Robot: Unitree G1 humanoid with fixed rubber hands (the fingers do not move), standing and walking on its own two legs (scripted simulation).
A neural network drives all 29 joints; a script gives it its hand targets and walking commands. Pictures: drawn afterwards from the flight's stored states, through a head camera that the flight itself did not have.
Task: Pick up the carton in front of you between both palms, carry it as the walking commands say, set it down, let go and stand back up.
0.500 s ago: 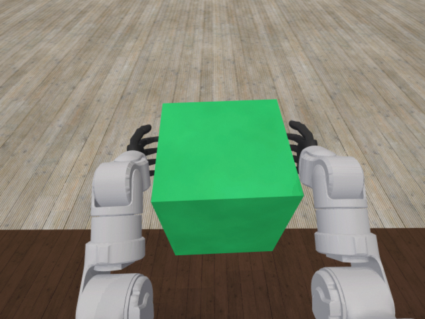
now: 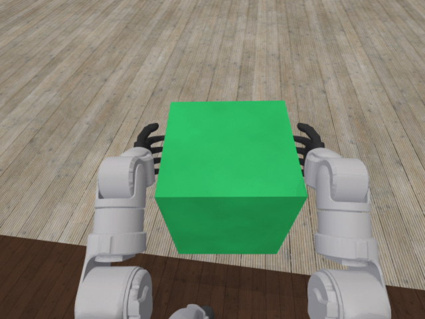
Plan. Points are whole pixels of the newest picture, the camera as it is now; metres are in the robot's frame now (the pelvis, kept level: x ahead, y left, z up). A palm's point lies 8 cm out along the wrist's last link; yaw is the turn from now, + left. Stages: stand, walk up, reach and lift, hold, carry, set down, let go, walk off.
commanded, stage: carry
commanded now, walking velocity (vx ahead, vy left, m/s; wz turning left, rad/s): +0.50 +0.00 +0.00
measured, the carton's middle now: (227, 183) +0.36 +0.02 +0.05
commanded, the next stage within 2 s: none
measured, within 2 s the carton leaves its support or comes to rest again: neither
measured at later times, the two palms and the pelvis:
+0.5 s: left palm (181, 93) +0.65 +0.16 +0.06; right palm (294, 97) +0.63 -0.14 +0.07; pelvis +0.28 +0.03 -0.04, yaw +0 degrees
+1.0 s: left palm (189, 56) +0.91 +0.18 +0.03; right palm (275, 55) +0.94 -0.12 +0.02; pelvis +0.57 +0.00 -0.08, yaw +1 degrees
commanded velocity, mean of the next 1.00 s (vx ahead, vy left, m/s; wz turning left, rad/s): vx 0.50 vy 0.00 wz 0.00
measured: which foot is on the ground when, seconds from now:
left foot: up 0.00-0.04, down 0.06-0.64, up 0.66-1.00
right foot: down 0.00-0.08, up 0.10-0.60, down 0.62-1.00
